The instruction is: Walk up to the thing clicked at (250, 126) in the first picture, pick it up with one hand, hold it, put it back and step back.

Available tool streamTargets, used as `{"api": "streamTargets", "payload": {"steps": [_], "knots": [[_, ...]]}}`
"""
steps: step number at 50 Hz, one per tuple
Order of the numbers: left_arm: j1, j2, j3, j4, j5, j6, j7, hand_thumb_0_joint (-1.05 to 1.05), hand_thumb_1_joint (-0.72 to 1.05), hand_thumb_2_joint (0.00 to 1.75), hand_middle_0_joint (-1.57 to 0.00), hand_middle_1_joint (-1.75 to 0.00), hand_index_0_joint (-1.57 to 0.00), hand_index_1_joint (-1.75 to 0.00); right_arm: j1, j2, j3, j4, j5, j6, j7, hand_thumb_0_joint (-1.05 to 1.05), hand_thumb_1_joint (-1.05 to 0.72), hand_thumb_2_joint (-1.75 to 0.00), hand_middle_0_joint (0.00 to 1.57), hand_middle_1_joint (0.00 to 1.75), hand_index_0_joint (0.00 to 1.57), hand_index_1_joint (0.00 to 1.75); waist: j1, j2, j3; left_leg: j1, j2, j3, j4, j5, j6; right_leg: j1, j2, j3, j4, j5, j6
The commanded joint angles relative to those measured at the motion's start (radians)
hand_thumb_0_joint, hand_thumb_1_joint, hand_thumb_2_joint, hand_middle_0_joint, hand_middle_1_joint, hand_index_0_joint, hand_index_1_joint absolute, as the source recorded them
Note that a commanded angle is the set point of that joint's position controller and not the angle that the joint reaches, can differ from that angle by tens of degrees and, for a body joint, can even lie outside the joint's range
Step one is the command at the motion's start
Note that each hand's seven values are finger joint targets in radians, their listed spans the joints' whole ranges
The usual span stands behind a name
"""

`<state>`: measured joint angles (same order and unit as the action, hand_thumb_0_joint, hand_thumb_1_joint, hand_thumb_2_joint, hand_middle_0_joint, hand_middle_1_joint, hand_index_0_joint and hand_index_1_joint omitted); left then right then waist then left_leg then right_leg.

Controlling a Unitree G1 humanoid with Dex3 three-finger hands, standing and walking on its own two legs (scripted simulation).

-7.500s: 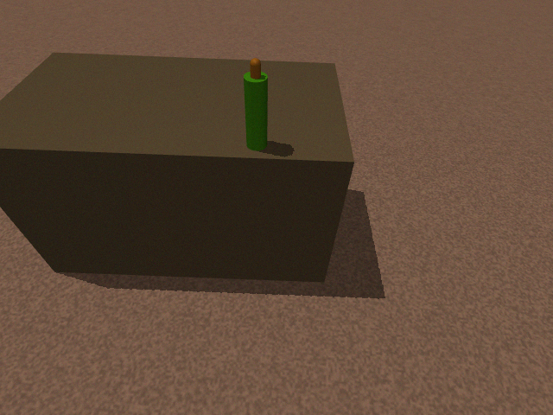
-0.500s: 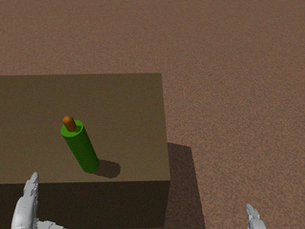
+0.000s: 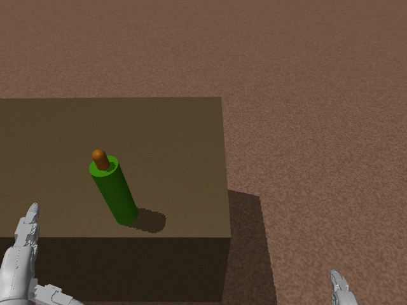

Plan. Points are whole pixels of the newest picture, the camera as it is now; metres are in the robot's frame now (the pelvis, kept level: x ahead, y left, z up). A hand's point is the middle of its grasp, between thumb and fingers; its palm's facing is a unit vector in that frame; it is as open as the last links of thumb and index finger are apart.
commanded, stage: rise first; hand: left
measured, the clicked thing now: (114, 188) +0.37 +0.24 +0.00
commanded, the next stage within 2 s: go down in 0.10 s
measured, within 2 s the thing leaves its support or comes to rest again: neither
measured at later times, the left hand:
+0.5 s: hand (47, 248) +0.21 +0.29 +0.04, palm faces +0.36 -0.88 -0.31, open 17.5 cm
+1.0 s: hand (27, 208) +0.27 +0.36 +0.06, palm faces +0.24 -0.97 -0.07, open 17.2 cm
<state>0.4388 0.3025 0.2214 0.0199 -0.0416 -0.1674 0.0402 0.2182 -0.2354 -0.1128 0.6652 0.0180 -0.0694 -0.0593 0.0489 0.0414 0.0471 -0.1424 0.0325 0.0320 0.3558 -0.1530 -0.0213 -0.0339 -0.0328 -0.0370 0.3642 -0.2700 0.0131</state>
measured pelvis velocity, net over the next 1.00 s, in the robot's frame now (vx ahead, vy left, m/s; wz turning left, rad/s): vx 0.00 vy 0.02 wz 0.00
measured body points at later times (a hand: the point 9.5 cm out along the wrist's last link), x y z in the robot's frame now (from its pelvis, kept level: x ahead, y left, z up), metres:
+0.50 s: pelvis +0.00 +0.00 -0.01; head +0.00 +0.00 +0.44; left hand +0.18 +0.34 +0.06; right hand +0.16 -0.26 -0.09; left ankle +0.03 +0.14 -0.75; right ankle -0.04 -0.12 -0.75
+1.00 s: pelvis +0.00 +0.02 -0.01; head +0.02 +0.03 +0.44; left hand +0.26 +0.41 +0.06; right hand +0.16 -0.25 -0.09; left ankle +0.03 +0.14 -0.75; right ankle -0.04 -0.12 -0.75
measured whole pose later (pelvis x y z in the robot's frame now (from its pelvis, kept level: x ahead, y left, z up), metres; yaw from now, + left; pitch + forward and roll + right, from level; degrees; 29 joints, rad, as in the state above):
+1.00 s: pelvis +0.00 +0.02 -0.01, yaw +0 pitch +3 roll -1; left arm -0.12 0.53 0.56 0.74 -0.29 -0.33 -0.49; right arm 0.18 -0.24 -0.05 0.73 0.02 -0.11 -0.09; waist 0.00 -0.02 -0.04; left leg -0.37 0.04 0.03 0.54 -0.23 0.00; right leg -0.24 -0.03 -0.03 0.50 -0.32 0.03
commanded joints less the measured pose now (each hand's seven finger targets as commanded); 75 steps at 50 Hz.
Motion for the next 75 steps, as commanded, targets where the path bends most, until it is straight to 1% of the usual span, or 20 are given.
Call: {"api": "streamTargets", "payload": {"steps": [1, 4, 6, 9, 11, 12, 14, 16, 18, 22, 32, 42, 47, 58, 61, 63, 66, 68, 69, 75], "knots": [[-0.068, 0.210, 0.152, -0.175, -0.006, -0.076, 0.019, 0.00, -0.57, 0.06, -0.05, -0.06, -0.04, -0.06, -0.085, -0.151, -0.050, -0.155, 0.001, -0.051, -0.005, 0.00, 0.53, -0.05, 0.05, 0.05, 0.05, 0.05, -0.001, -0.045, -0.051, 0.090, -0.022, 0.029, -0.034, 0.111, 0.035, -0.101, 0.026, -0.029, -0.073, 0.167, -0.013], [-0.042, 0.175, 0.124, -0.157, -0.007, -0.083, 0.013, 0.00, -0.57, 0.07, -0.04, -0.05, -0.03, -0.06, -0.059, -0.109, -0.034, -0.134, 0.004, -0.050, 0.000, 0.00, 0.54, -0.05, 0.05, 0.05, 0.05, 0.05, 0.003, -0.044, -0.046, 0.083, -0.026, 0.032, -0.034, 0.107, 0.036, -0.108, 0.022, -0.027, -0.076, 0.163, -0.012], [-0.052, 0.171, 0.111, -0.146, -0.006, -0.085, 0.012, 0.00, -0.57, 0.06, -0.04, -0.06, -0.04, -0.06, -0.099, -0.158, -0.064, -0.173, 0.004, -0.055, -0.005, 0.00, 0.54, -0.05, 0.05, 0.05, 0.05, 0.05, -0.012, -0.043, -0.066, 0.100, -0.024, 0.031, -0.033, 0.123, 0.036, -0.108, 0.023, -0.024, -0.068, 0.187, -0.011], [-0.071, 0.174, 0.106, -0.159, -0.003, -0.090, 0.011, 0.00, -0.57, 0.07, -0.04, -0.06, -0.03, -0.06, -0.091, -0.110, -0.026, -0.145, 0.007, -0.055, 0.001, 0.00, 0.54, -0.05, 0.05, 0.05, 0.05, 0.05, -0.003, -0.007, -0.068, 0.102, -0.025, 0.030, -0.032, 0.142, 0.033, -0.106, 0.024, -0.026, -0.062, 0.200, -0.013], [-0.079, 0.201, 0.135, -0.151, -0.002, -0.090, 0.017, 0.00, -0.59, 0.00, -0.07, -0.04, -0.08, -0.03, -0.104, -0.163, -0.059, -0.167, 0.003, -0.061, -0.007, 0.00, 0.52, -0.05, 0.05, 0.05, 0.05, 0.05, -0.006, -0.026, -0.089, 0.111, -0.023, 0.028, -0.032, 0.140, 0.032, -0.106, 0.026, -0.026, -0.061, 0.196, -0.014], [-0.128, 0.099, 0.105, -0.178, -0.018, -0.107, -0.005, 0.00, -0.60, 0.01, -0.07, -0.06, -0.07, -0.06, -0.123, -0.115, -0.015, -0.178, -0.012, -0.061, 0.009, 0.00, 0.51, -0.05, 0.05, 0.05, 0.05, 0.05, -0.017, -0.048, -0.120, 0.067, -0.027, 0.020, 0.018, 0.119, 0.029, -0.118, 0.031, -0.017, -0.034, 0.168, -0.010], [-0.141, 0.209, 0.194, -0.155, -0.009, -0.117, -0.004, 0.00, -0.61, 0.02, -0.07, -0.08, -0.08, -0.07, -0.076, -0.212, -0.100, -0.153, -0.019, -0.057, 0.000, 0.00, 0.51, -0.05, 0.05, 0.05, 0.05, 0.05, -0.018, -0.026, -0.135, 0.071, -0.023, 0.016, 0.021, 0.124, 0.024, -0.121, 0.033, -0.016, -0.023, 0.168, -0.014], [-0.181, 0.212, 0.191, -0.141, 0.000, -0.126, -0.014, 0.00, -0.58, 0.02, -0.07, -0.07, -0.07, -0.06, -0.083, -0.152, -0.060, -0.143, -0.017, -0.053, 0.006, 0.00, 0.52, -0.05, 0.05, 0.05, 0.05, 0.05, -0.017, -0.014, -0.109, 0.046, -0.028, 0.018, 0.033, 0.105, 0.024, -0.147, 0.028, -0.009, -0.019, 0.152, -0.013], [-0.224, 0.221, 0.208, -0.107, -0.016, -0.137, -0.026, 0.00, -0.55, 0.05, -0.06, -0.07, -0.06, -0.07, -0.092, -0.177, -0.087, -0.148, -0.017, -0.052, 0.003, 0.00, 0.52, -0.05, 0.05, 0.05, 0.05, 0.05, -0.029, -0.016, -0.117, 0.039, -0.029, 0.016, 0.041, 0.088, 0.023, -0.159, 0.026, -0.009, -0.014, 0.142, -0.011], [-0.325, 0.274, 0.258, -0.008, -0.061, -0.161, -0.076, 0.00, -0.55, 0.04, -0.06, -0.07, -0.07, -0.06, -0.099, -0.146, -0.062, -0.113, -0.006, -0.047, 0.004, 0.00, 0.52, -0.05, 0.05, 0.05, 0.05, 0.05, -0.029, -0.008, -0.108, 0.004, -0.032, 0.013, 0.061, 0.077, 0.028, -0.174, 0.018, -0.005, 0.001, 0.146, -0.008], [-0.562, 0.415, 0.349, 0.284, -0.206, -0.194, -0.331, 0.00, -0.51, 0.03, -0.05, -0.04, -0.06, -0.03, -0.138, -0.144, -0.016, -0.072, 0.017, -0.054, -0.018, 0.00, 0.51, -0.05, 0.05, 0.05, 0.05, 0.05, -0.034, 0.020, -0.176, -0.018, -0.028, -0.003, 0.088, 0.100, 0.032, -0.210, 0.018, -0.001, 0.037, 0.175, -0.015], [-0.721, 0.537, 0.417, 0.495, -0.262, -0.220, -0.489, 0.00, -0.45, 0.02, -0.05, 0.00, -0.05, 0.00, -0.133, -0.165, 0.006, -0.088, 0.009, -0.075, -0.040, 0.00, 0.50, -0.06, 0.05, 0.05, 0.05, 0.05, -0.042, 0.026, -0.291, -0.003, -0.029, -0.012, 0.140, 0.193, 0.039, -0.222, 0.018, 0.008, 0.074, 0.272, -0.012], [-0.758, 0.545, 0.422, 0.536, -0.273, -0.225, -0.533, 0.00, -0.47, 0.03, -0.05, -0.01, -0.05, -0.01, -0.129, -0.162, 0.014, -0.094, 0.006, -0.088, -0.044, 0.00, 0.50, -0.06, 0.05, 0.05, 0.05, 0.05, -0.042, 0.055, -0.277, -0.020, -0.019, -0.020, 0.127, 0.133, 0.028, -0.256, 0.032, -0.002, 0.075, 0.187, -0.025], [-0.826, 0.589, 0.446, 0.527, -0.283, -0.220, -0.559, 0.00, -0.53, 0.02, -0.06, -0.01, -0.06, -0.01, -0.107, -0.182, 0.005, -0.077, -0.003, -0.117, -0.053, 0.00, 0.51, -0.06, 0.05, 0.05, 0.05, 0.05, -0.049, 0.074, -0.340, -0.003, 0.000, -0.035, 0.155, 0.196, 0.024, -0.280, 0.042, -0.013, 0.093, 0.201, -0.026], [-0.855, 0.596, 0.450, 0.542, -0.295, -0.219, -0.567, 0.00, -0.52, 0.03, -0.06, -0.02, -0.06, -0.02, -0.124, -0.194, -0.005, -0.034, -0.001, -0.119, -0.063, 0.00, 0.50, -0.06, 0.05, 0.05, 0.05, 0.05, -0.053, 0.072, -0.292, -0.041, -0.009, -0.030, 0.150, 0.117, 0.027, -0.314, 0.038, -0.007, 0.088, 0.157, -0.026], [-0.898, 0.660, 0.495, 0.531, -0.295, -0.229, -0.571, 0.00, -0.53, 0.03, -0.06, -0.02, -0.07, -0.02, -0.138, -0.173, 0.023, -0.076, -0.003, -0.128, -0.064, 0.00, 0.50, -0.06, 0.05, 0.05, 0.05, 0.05, -0.050, 0.067, -0.338, -0.036, -0.008, -0.032, 0.162, 0.117, 0.029, -0.293, 0.038, -0.009, 0.094, 0.161, -0.024], [-0.885, 0.597, 0.447, 0.606, -0.308, -0.217, -0.604, 0.00, -0.54, 0.04, -0.06, -0.03, -0.06, -0.03, -0.120, -0.176, 0.018, -0.035, -0.001, -0.129, -0.071, 0.00, 0.50, -0.06, 0.05, 0.05, 0.05, 0.05, -0.067, 0.055, -0.280, -0.065, -0.012, -0.029, 0.161, 0.077, 0.032, -0.333, 0.038, -0.004, 0.095, 0.139, -0.023], [-0.922, 0.674, 0.490, 0.606, -0.301, -0.219, -0.613, 0.00, -0.55, 0.03, -0.06, -0.03, -0.07, -0.03, -0.116, -0.170, 0.030, -0.039, -0.005, -0.134, -0.075, 0.00, 0.51, -0.06, 0.05, 0.05, 0.05, 0.05, -0.065, 0.094, -0.335, -0.044, -0.012, -0.032, 0.173, 0.084, 0.031, -0.347, 0.036, -0.006, 0.103, 0.139, -0.025], [-0.906, 0.643, 0.464, 0.662, -0.303, -0.212, -0.629, 0.00, -0.56, 0.03, -0.06, -0.03, -0.07, -0.02, -0.099, -0.162, 0.040, -0.040, -0.005, -0.134, -0.074, 0.00, 0.51, -0.06, 0.05, 0.05, 0.05, 0.05, -0.073, 0.071, -0.317, -0.059, -0.010, -0.033, 0.174, 0.077, 0.032, -0.350, 0.038, -0.008, 0.103, 0.136, -0.024], [-0.922, 0.686, 0.487, 0.690, -0.300, -0.200, -0.647, 0.00, -0.58, 0.05, -0.06, -0.03, -0.06, -0.04, -0.080, -0.148, 0.064, -0.035, -0.011, -0.144, -0.082, 0.00, 0.51, -0.06, 0.05, 0.05, 0.05, 0.05, -0.066, 0.074, -0.340, -0.079, -0.014, -0.034, 0.197, 0.084, 0.037, -0.375, 0.038, -0.008, 0.123, 0.136, -0.022]]}}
